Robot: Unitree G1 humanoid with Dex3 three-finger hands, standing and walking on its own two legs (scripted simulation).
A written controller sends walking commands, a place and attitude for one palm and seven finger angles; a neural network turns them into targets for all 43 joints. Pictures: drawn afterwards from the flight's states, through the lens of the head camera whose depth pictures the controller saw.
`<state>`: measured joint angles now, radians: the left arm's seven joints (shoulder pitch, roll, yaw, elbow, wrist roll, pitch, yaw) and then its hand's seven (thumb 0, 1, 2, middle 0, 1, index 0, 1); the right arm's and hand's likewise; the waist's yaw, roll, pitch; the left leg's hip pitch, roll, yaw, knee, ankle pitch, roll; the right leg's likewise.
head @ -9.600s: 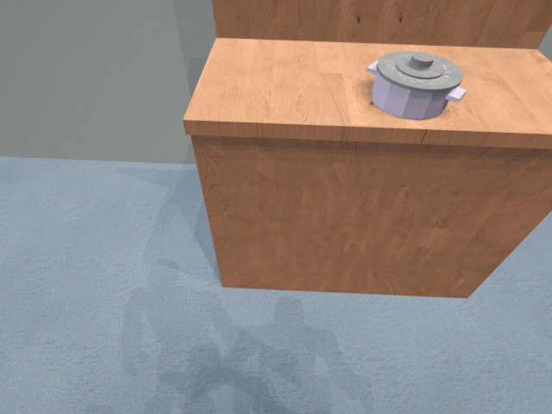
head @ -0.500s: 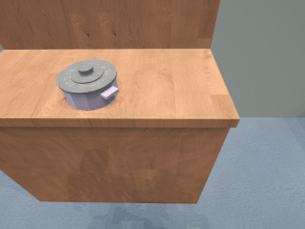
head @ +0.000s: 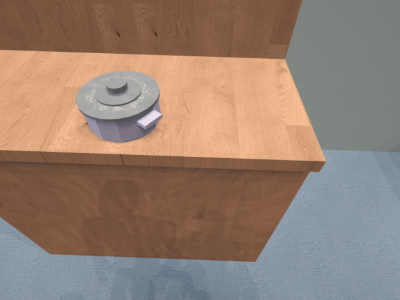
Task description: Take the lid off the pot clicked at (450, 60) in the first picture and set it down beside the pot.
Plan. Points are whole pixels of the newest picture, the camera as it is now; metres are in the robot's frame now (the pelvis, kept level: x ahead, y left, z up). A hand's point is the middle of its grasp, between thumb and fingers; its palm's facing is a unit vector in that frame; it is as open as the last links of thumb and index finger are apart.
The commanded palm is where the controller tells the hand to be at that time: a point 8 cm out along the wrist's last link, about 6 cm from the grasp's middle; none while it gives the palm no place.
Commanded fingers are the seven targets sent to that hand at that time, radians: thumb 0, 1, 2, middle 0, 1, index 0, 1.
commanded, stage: look again from close up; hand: left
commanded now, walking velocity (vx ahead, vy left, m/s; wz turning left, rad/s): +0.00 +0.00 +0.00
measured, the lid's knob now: (116, 85) +0.52 +0.23 +0.16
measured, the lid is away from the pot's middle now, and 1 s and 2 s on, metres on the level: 0.00 0.00 0.00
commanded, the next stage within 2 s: shuffle to correct the standing spot in 1.26 s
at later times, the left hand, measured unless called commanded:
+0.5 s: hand out of the picture +0.08 +0.22 -0.17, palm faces +0.00 -0.98 -0.22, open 7.4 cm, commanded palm none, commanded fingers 0.00 0.90 0.90 -0.20 -0.30 -0.20 -0.30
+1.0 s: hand out of the picture +0.09 +0.20 -0.18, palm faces +0.02 -0.98 -0.20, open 7.4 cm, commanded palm none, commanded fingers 0.00 0.90 0.90 -0.20 -0.30 -0.20 -0.30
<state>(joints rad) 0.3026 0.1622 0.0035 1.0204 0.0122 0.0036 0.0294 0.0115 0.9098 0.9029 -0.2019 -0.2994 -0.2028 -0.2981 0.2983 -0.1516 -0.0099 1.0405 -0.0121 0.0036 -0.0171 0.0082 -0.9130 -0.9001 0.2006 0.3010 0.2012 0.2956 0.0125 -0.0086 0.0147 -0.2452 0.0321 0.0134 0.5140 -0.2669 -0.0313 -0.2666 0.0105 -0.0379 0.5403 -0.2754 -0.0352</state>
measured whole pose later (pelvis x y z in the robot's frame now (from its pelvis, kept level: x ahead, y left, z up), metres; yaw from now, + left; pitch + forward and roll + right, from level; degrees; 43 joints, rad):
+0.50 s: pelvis +0.04 +0.03 +0.00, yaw -1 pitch +1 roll +0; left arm 0.23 0.19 0.01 1.04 0.01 0.00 0.03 0.01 0.91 0.90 -0.20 -0.30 -0.20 -0.30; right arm 0.26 -0.16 0.00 1.08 -0.01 -0.01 -0.03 0.01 -0.92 -0.90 0.20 0.30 0.20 0.30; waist 0.00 -0.02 0.03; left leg -0.18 0.00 0.05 0.49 -0.32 0.01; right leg -0.21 -0.02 0.00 0.53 -0.32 0.01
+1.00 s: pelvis +0.06 +0.02 +0.00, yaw -1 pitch +1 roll +0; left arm 0.24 0.17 0.02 1.06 0.01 0.00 0.04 0.01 0.91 0.90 -0.20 -0.30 -0.20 -0.30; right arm 0.24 -0.15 -0.01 1.10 -0.01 -0.01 -0.04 0.01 -0.91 -0.90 0.20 0.30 0.20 0.30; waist 0.00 -0.02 0.03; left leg -0.15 0.01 0.04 0.50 -0.36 0.00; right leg -0.17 -0.01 -0.01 0.52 -0.36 0.00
